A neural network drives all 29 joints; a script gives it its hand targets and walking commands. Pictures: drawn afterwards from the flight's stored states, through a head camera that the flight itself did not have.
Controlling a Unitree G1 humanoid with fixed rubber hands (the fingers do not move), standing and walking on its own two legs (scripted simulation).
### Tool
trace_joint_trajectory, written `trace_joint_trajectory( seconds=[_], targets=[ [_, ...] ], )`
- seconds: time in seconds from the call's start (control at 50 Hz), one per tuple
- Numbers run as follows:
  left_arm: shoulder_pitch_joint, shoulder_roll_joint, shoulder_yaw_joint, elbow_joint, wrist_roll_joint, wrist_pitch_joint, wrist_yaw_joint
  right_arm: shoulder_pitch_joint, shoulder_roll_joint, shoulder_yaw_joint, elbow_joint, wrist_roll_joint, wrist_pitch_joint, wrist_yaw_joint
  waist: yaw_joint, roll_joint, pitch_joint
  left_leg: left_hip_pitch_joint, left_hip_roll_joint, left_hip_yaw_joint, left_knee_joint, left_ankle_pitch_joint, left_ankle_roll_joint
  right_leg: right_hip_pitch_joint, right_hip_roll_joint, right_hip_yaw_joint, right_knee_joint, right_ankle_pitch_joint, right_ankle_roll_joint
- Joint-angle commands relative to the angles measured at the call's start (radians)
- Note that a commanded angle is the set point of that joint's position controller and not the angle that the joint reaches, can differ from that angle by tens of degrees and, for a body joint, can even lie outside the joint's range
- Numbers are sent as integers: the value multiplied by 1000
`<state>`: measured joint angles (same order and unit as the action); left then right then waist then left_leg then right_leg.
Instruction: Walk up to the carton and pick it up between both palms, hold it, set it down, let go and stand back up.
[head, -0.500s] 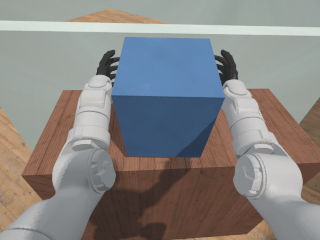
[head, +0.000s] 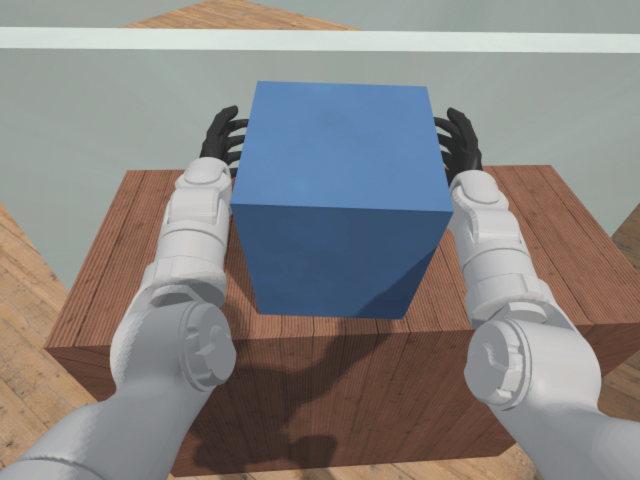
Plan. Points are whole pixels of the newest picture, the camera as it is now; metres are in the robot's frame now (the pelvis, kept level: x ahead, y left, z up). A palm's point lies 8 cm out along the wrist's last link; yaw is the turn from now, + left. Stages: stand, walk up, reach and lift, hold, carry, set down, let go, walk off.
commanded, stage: set down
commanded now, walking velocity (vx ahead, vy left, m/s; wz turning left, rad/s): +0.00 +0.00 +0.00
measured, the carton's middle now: (336, 210) +0.42 -0.02 +0.13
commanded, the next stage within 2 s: none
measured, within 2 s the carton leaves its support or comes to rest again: rests again in 0.82 s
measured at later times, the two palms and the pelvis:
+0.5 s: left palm (222, 178) +0.44 +0.13 +0.17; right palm (462, 189) +0.40 -0.18 +0.17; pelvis +0.00 +0.00 +0.00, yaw -1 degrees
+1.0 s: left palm (225, 183) +0.45 +0.13 +0.15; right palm (456, 193) +0.42 -0.18 +0.16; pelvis +0.01 +0.00 +0.00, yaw -1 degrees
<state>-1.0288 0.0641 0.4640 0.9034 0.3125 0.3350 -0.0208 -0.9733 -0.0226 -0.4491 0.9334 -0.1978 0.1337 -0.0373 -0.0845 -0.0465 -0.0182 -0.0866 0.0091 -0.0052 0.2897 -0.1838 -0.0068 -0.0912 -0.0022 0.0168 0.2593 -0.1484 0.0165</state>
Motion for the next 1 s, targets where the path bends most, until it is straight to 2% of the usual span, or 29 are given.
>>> trace_joint_trajectory(
  seconds=[0.0, 0.02, 0.04, 0.08, 0.12, 0.14, 0.16, 0.18, 0.2, 0.22, 0.24, 0.26, 0.32, 0.34, 0.36, 0.38, 0.4, 0.44, 0.48, 0.54, 0.62, 0.66, 0.68, 0.7, 0.78, 0.8, 0.86, 0.94, 0.98],
  targets=[
    [-621, -359, -182, -97, -73, -55, -120, -588, 411, 193, -74, 0, -46, 133, -17, 19, -425, 95, -42, 105, -7, 263, -51, 209, 39, -113, 48, 399, 64],
    [-625, -382, -221, -118, -80, -65, -116, -589, 409, 189, -102, 0, -67, 132, -28, 60, -481, 111, -41, 106, 5, 301, -66, 211, 46, -121, 58, 440, 61],
    [-567, -365, -171, -81, -57, -57, -114, -590, 419, 201, -114, 1, -65, 134, 2, 47, -450, 108, -36, 110, -1, 309, -60, 196, 49, -127, 57, 411, 56],
    [-547, -380, -187, -78, -62, -59, -118, -606, 418, 234, -145, 19, -78, 134, 11, 52, -422, 116, -42, 103, 13, 349, -61, 211, 45, -116, 64, 479, 64],
    [-578, -368, -174, -69, -50, -68, -126, -571, 425, 206, -92, -8, -64, 128, -7, 36, -377, 79, -44, 105, 2, 298, -59, 224, 38, -111, 55, 446, 59],
    [-580, -388, -211, -105, -59, -71, -125, -555, 423, 198, -94, -16, -69, 129, -22, 67, -404, 90, -47, 108, 1, 310, -67, 226, 37, -119, 61, 461, 61],
    [-570, -377, -196, -79, -65, -70, -123, -608, 424, 210, -126, 2, -73, 126, -14, 29, -442, 80, -42, 101, 6, 303, -54, 209, 45, -112, 67, 459, 63],
    [-561, -402, -201, -103, -68, -80, -122, -596, 463, 245, -199, 5, -89, 128, 16, 46, -479, 66, -45, 105, 11, 324, -59, 239, 36, -116, 76, 497, 64],
    [-568, -414, -209, -107, -63, -91, -114, -609, 453, 241, -191, -2, -102, 131, 6, 61, -520, 84, -46, 109, 17, 345, -68, 255, 40, -116, 81, 529, 59],
    [-569, -413, -235, -112, -75, -99, -116, -596, 451, 238, -155, -11, -100, 126, -17, 41, -519, 80, -37, 98, 29, 376, -71, 225, 44, -117, 85, 520, 65],
    [-562, -406, -199, -108, -45, -88, -111, -545, 450, 217, -118, -25, -88, 135, 5, 69, -438, 90, -36, 102, 24, 357, -74, 223, 46, -122, 73, 467, 57],
    [-573, -409, -229, -109, -79, -84, -112, -602, 427, 219, -183, -15, -101, 137, -4, 72, -479, 117, -39, 99, 25, 363, -73, 198, 49, -131, 77, 459, 53],
    [-551, -380, -173, -95, -33, -79, -117, -529, 436, 185, -108, -50, -85, 138, 10, 44, -397, 69, -38, 110, 4, 277, -58, 230, 38, -119, 45, 382, 50],
    [-541, -379, -164, -80, -32, -70, -120, -517, 408, 153, -97, -65, -75, 137, -11, 67, -348, 79, -40, 105, -14, 248, -63, 199, 48, -129, 44, 348, 52],
    [-531, -384, -171, -85, -29, -72, -115, -519, 405, 150, -108, -56, -85, 141, 2, 83, -357, 114, -30, 106, -9, 266, -67, 164, 52, -126, 39, 331, 48],
    [-492, -350, -113, -66, -4, -64, -120, -489, 413, 175, -113, -72, -73, 149, 38, 25, -296, 70, -32, 124, -13, 261, -44, 207, 40, -114, 38, 351, 54],
    [-532, -356, -127, -85, -12, -79, -117, -527, 419, 165, -112, -72, -78, 156, 31, 21, -357, 61, -36, 123, -28, 219, -44, 203, 43, -112, 39, 314, 55],
    [-518, -401, -179, -123, -37, -92, -105, -490, 417, 179, -116, -69, -99, 157, 5, 81, -402, 128, -30, 115, 2, 304, -72, 165, 56, -132, 46, 326, 49],
    [-488, -350, -121, -67, -3, -79, -114, -518, 438, 195, -138, -71, -93, 159, 49, 22, -343, 72, -40, 129, -2, 291, -47, 184, 46, -113, 46, 374, 56],
    [-491, -359, -132, -60, -13, -96, -126, -512, 446, 184, -168, -75, -97, 146, 26, 21, -365, 0, -47, 127, -23, 214, -38, 253, 31, -102, 70, 418, 63],
    [-448, -387, -146, -77, 2, -101, -108, -461, 432, 196, -97, -69, -101, 164, 44, 73, -349, 101, -21, 107, 9, 333, -53, 159, 53, -118, 57, 345, 48],
    [-453, -391, -137, -93, 4, -92, -113, -454, 401, 170, -145, -97, -108, 164, 37, 40, -348, 90, -26, 111, -11, 281, -50, 179, 50, -128, 48, 327, 51],
    [-424, -372, -136, -63, -5, -78, -124, -432, 403, 147, -88, -99, -91, 157, 12, 60, -293, 73, -34, 122, -18, 260, -47, 186, 43, -115, 33, 337, 51],
    [-419, -404, -169, -109, -31, -87, -119, -444, 426, 176, -152, -96, -112, 154, 11, 55, -335, 123, -30, 118, 4, 325, -56, 144, 55, -133, 44, 337, 55],
    [-388, -347, -62, -46, 43, -86, -135, -401, 435, 185, -133, -103, -79, 151, 58, 4, -238, 13, -42, 133, -41, 191, -16, 234, 34, -99, 43, 348, 64],
    [-410, -372, -107, -77, 10, -95, -131, -408, 418, 172, -171, -120, -95, 149, 25, 8, -296, 13, -41, 131, -33, 202, -22, 237, 39, -111, 64, 376, 63],
    [-379, -391, -120, -100, 32, -101, -129, -337, 405, 163, -134, -118, -98, 155, 13, 65, -313, 105, -32, 123, -13, 275, -40, 209, 40, -119, 43, 361, 56],
    [-376, -373, -113, -110, 27, -98, -132, -337, 424, 173, -136, -123, -106, 154, 12, 21, -285, 78, -33, 128, -3, 291, -38, 191, 49, -121, 57, 369, 58],
    [-330, -408, -138, -124, 25, -109, -126, -312, 437, 204, -132, -104, -119, 149, 18, 60, -323, 107, -22, 120, 28, 401, -57, 184, 50, -120, 79, 445, 56]
  ],
)
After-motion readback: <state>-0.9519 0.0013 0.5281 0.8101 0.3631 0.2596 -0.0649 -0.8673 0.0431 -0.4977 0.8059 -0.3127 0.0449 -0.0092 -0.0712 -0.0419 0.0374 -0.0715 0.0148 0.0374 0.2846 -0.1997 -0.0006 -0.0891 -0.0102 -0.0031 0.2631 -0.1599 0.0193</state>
